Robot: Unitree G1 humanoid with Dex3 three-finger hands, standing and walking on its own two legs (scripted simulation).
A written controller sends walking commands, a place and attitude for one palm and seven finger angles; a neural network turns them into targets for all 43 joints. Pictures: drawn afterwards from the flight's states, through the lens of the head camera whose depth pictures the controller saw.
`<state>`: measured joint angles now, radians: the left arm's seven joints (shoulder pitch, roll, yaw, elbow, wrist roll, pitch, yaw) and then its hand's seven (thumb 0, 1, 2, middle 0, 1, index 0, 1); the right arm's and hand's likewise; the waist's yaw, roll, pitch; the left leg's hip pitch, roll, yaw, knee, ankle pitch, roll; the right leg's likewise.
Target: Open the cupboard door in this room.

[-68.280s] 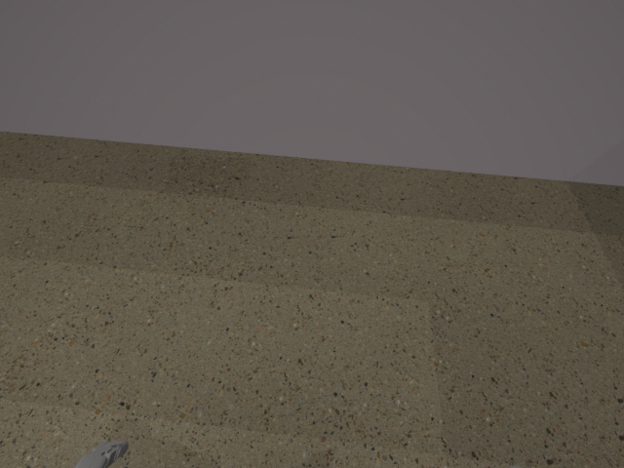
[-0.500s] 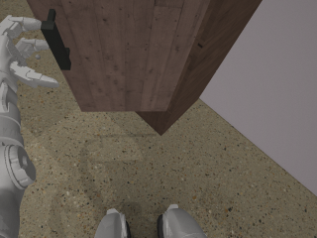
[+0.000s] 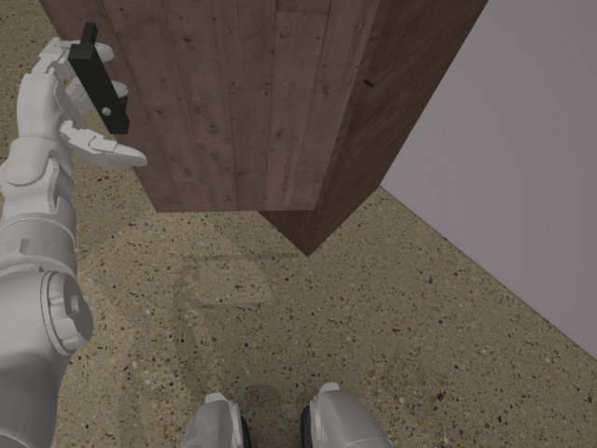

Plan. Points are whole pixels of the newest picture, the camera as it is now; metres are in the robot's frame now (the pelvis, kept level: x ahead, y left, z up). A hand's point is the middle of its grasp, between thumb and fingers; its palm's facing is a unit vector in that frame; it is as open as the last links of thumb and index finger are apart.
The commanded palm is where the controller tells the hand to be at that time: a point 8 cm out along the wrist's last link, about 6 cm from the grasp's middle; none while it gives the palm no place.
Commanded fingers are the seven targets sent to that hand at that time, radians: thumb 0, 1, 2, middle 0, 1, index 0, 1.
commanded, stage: slide the fingers in behind the handle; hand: left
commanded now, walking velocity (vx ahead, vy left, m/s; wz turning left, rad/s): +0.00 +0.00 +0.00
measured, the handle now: (105, 81) +0.58 +0.19 +0.08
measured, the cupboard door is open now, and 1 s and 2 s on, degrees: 47 48 56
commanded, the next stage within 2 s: close the thumb around the handle in 0.74 s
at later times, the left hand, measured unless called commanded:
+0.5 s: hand (118, 116) +0.51 +0.17 +0.08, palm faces -0.02 -1.00 -0.02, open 14.1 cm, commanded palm +0.50 +0.22 +0.08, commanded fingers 0.00 -0.50 0.30 -0.30 -1.20 -0.30 -1.20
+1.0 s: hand (120, 113) +0.52 +0.17 +0.08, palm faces -0.04 -1.00 -0.01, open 13.4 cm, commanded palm +0.50 +0.21 +0.08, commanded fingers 0.00 0.00 0.52 -0.34 -1.25 -0.34 -1.25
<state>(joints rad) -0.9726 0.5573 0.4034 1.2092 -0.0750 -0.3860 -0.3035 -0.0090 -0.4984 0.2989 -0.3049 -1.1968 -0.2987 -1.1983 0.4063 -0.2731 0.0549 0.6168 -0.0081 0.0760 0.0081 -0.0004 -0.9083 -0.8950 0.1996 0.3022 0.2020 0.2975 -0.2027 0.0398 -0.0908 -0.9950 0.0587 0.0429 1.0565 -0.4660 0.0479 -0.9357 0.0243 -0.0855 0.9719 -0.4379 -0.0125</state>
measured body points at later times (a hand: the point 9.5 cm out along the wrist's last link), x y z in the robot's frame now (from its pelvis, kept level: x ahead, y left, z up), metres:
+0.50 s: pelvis +0.00 -0.01 +0.00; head +0.13 +0.00 +0.43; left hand +0.51 +0.23 +0.09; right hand +0.00 -0.28 -0.11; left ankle +0.01 +0.09 -0.67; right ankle +0.01 -0.12 -0.67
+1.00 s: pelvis +0.00 +0.00 +0.00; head +0.14 +0.02 +0.43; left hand +0.52 +0.22 +0.08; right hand -0.01 -0.26 -0.11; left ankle +0.01 +0.09 -0.67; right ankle +0.01 -0.12 -0.67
